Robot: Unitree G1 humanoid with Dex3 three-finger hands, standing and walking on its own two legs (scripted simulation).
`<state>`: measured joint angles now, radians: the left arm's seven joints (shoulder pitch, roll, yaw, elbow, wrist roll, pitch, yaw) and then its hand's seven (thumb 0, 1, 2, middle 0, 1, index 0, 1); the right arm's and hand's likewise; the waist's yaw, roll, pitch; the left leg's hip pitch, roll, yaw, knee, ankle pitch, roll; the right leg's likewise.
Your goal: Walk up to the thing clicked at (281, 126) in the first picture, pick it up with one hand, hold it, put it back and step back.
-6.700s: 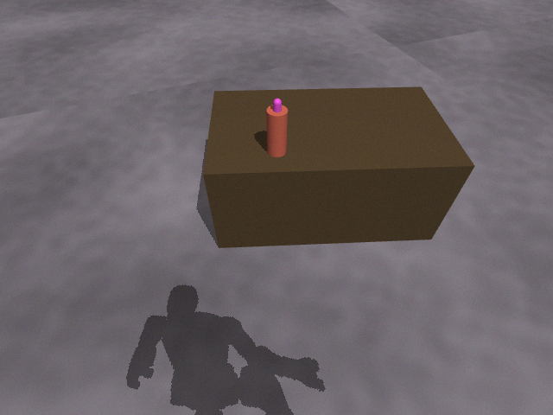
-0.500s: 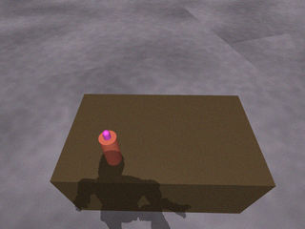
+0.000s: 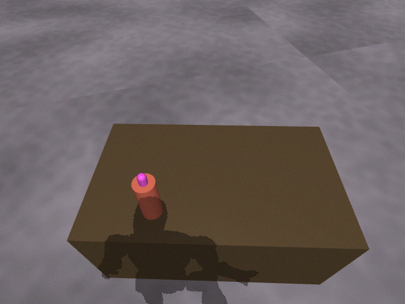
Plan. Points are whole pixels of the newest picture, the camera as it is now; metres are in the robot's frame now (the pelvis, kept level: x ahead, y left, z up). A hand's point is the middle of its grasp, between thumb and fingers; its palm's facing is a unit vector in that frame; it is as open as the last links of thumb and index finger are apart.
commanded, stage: stand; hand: left
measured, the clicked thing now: (147, 194) +0.48 +0.20 -0.22
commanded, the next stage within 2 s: go down in 0.60 s
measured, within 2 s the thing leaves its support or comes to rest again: neither
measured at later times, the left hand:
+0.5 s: hand out of the picture +0.08 +0.26 -0.15, palm faces -0.01 -0.94 -0.35, open 7.4 cm
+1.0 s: hand out of the picture +0.16 +0.25 -0.14, palm faces +0.05 -0.94 -0.34, open 12.3 cm
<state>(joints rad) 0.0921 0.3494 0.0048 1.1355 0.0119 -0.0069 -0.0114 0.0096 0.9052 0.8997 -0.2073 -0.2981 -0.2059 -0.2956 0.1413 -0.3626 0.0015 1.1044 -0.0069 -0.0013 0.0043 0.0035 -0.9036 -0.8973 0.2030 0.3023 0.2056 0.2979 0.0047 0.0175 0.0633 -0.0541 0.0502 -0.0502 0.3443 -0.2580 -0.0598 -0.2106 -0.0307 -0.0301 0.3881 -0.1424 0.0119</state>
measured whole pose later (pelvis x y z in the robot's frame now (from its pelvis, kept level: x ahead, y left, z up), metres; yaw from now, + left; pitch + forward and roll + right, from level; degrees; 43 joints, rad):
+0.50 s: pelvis +0.00 +0.00 +0.00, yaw +0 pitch -2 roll +0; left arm 0.08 0.35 0.01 1.13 0.01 -0.01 -0.01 0.01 0.91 0.90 -0.21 -0.30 -0.21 -0.30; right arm 0.14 -0.36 0.00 1.10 -0.01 0.00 0.00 0.00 -0.90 -0.90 0.20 0.30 0.21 0.30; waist 0.00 0.01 0.06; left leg -0.04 0.05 -0.05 0.34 -0.26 -0.06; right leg -0.20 -0.03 -0.03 0.38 -0.14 0.02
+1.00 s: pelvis -0.02 +0.01 -0.02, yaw +0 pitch +5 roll +0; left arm -0.01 0.31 0.10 0.85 -0.01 0.15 0.00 0.01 0.34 0.38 -0.08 -0.06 -0.07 -0.07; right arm 0.05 -0.30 -0.12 0.80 0.05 -0.12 -0.04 0.01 -0.31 -0.38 0.07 0.09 0.08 0.09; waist -0.01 0.03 0.03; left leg -0.33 0.03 -0.04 0.58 -0.33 -0.05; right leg -0.46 -0.05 -0.01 0.56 -0.18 0.02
